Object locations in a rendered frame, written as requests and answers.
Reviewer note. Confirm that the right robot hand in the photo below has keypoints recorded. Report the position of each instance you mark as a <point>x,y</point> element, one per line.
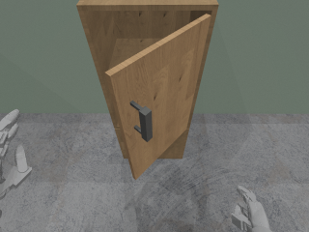
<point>253,215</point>

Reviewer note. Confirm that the left robot hand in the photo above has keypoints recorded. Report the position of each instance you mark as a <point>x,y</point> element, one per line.
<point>19,173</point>

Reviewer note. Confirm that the cupboard door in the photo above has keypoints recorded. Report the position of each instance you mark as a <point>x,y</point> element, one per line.
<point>162,77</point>

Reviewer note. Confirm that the handle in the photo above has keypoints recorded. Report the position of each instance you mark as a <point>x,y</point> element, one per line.
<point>146,121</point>

